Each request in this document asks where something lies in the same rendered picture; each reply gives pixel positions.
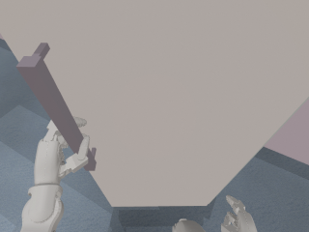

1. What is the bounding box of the robot left hand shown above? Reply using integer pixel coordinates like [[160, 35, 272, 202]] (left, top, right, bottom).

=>
[[34, 117, 90, 185]]

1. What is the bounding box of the robot right hand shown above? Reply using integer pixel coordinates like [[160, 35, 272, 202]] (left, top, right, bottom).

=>
[[221, 194, 258, 232]]

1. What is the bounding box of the robot left forearm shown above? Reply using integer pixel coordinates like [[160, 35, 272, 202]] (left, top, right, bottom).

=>
[[20, 183, 65, 232]]

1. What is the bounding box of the right robot thigh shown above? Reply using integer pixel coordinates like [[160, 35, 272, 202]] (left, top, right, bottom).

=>
[[172, 219, 206, 232]]

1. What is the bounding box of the handle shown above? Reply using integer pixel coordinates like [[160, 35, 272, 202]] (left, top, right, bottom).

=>
[[16, 43, 97, 171]]

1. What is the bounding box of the fridge door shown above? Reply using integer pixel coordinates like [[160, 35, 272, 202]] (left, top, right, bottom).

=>
[[0, 0, 309, 207]]

